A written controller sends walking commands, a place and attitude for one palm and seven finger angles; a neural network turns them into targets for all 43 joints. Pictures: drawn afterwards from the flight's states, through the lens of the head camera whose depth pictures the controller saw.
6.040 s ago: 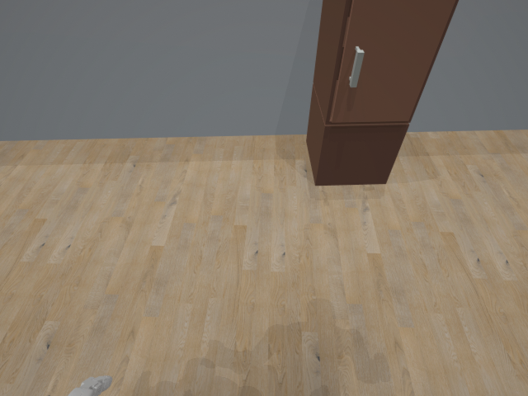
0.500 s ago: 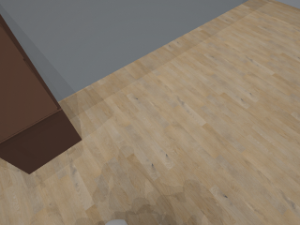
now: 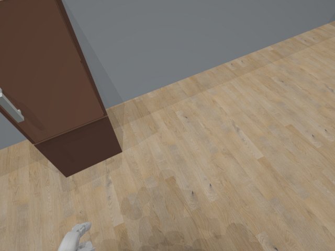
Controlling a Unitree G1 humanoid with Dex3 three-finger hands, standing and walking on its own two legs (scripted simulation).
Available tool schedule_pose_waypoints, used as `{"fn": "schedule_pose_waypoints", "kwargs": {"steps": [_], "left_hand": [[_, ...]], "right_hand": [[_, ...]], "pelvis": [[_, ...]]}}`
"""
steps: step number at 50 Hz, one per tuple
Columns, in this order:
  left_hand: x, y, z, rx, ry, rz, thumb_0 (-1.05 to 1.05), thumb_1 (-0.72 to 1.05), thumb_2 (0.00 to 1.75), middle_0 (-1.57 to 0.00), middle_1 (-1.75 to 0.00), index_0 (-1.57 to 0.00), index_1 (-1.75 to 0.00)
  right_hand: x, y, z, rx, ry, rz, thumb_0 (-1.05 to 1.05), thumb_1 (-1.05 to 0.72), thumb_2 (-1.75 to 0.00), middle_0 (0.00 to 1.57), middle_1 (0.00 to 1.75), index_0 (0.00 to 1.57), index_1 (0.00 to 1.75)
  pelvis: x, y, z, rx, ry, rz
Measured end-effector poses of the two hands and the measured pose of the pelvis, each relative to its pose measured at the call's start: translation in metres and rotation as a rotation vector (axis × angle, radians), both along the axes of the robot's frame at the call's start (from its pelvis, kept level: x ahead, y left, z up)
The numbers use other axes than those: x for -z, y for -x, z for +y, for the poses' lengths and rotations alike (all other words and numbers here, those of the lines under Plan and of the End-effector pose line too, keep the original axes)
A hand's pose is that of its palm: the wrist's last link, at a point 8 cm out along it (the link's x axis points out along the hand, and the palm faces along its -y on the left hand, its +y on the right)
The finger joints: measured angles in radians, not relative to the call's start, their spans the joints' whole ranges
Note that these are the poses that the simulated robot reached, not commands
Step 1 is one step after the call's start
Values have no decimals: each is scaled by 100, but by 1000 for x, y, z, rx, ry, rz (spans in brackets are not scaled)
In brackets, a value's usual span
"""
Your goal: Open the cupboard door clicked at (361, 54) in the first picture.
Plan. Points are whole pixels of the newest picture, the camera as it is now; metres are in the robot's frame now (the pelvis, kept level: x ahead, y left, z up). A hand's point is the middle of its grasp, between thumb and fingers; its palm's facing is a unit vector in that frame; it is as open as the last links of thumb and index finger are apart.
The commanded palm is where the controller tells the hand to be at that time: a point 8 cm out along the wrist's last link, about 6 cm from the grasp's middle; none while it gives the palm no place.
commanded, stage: turn to face it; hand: left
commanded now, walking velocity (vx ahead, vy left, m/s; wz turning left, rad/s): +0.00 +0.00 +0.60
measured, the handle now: (10, 105) +0.62 +0.63 -0.07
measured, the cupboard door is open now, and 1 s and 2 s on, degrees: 0 0 0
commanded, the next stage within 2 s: take the last steps up to it in 0.78 s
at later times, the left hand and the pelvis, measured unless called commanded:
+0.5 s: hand out of the picture -0.07 +0.25 -0.18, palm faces +0.34 -0.91 -0.25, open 7.4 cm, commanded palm none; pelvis -0.03 +0.03 -0.01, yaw +18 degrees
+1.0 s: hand out of the picture -0.04 +0.22 -0.15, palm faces +0.42 -0.87 -0.26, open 7.4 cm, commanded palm none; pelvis -0.04 +0.00 +0.01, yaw +25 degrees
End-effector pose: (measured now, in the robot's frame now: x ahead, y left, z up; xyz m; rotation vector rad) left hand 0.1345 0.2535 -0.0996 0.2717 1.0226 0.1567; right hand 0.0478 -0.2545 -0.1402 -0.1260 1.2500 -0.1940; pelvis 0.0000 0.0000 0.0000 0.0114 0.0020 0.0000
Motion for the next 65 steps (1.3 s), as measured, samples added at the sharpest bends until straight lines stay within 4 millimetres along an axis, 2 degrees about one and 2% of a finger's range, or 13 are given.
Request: {"fn": "schedule_pose_waypoints", "kwargs": {"steps": [7,13,18,22,25,28,32,38,45,51,54,59,65], "left_hand": [[-11,47,-17,-91,-1,24,1,90,90,-20,-30,-20,-30],[-2,97,-16,-199,28,90,1,90,90,-20,-30,-20,-30],[16,149,-1,-301,60,162,1,90,90,-20,-30,-21,-30],[39,195,21,-388,90,225,1,90,90,-20,-30,-21,-30],[50,222,36,-441,102,281,1,90,90,-20,-30,-20,-30],[45,234,45,-468,109,304,1,90,90,-20,-30,-20,-30],[33,234,52,-483,115,261,1,91,90,-20,-30,-20,-30],[25,226,52,-495,107,199,1,90,90,-20,-30,-20,-30],[18,211,31,-488,90,162,1,90,90,-20,-30,-20,-30],[14,206,-6,-486,65,121,1,90,90,-20,-30,-20,-30],[8,222,-31,-526,78,133,1,90,90,-20,-30,-20,-30],[3,258,-70,-589,126,247,1,91,90,-20,-30,-20,-30],[6,292,-109,-688,207,363,1,90,90,-20,-30,-20,-30]], "right_hand": [[0,-3,-20,-74,-12,52,1,-91,-90,20,30,20,30],[-7,-19,-16,-166,3,82,1,-91,-90,20,30,20,30],[-13,-52,8,-274,32,54,1,-91,-90,20,30,19,30],[-18,-85,41,-365,66,-30,1,-91,-90,20,30,19,30],[-27,-100,66,-415,76,-94,1,-91,-90,20,30,20,30],[-38,-103,84,-440,80,-126,1,-91,-90,20,30,20,30],[-44,-98,101,-464,68,-126,1,-90,-90,20,30,20,30],[-38,-77,109,-467,28,-91,1,-90,-90,20,30,20,30],[-19,-44,82,-435,2,-5,1,-91,-90,20,30,20,30],[7,-20,45,-416,-28,88,1,-91,-90,20,30,20,30],[7,-18,32,-433,-37,136,1,-91,-90,20,30,20,30],[-2,-29,22,-437,-44,141,1,-91,-90,20,30,20,30],[-3,-47,30,-486,-23,192,1,-91,-90,20,30,19,30]], "pelvis": [[-9,6,-13,-107,-21,-24],[-12,9,-13,-192,-26,-27],[-8,15,0,-252,-14,-23],[3,21,19,-295,14,-19],[6,26,30,-308,10,-23],[-3,29,38,-323,30,-27],[-12,34,44,-351,42,-30],[-16,39,43,-381,30,-33],[-13,42,25,-413,6,-28],[-4,38,-2,-434,-18,-25],[-10,31,-9,-453,-25,-28],[-22,17,-13,-463,-45,-23],[-22,0,-3,-506,-24,-22]]}}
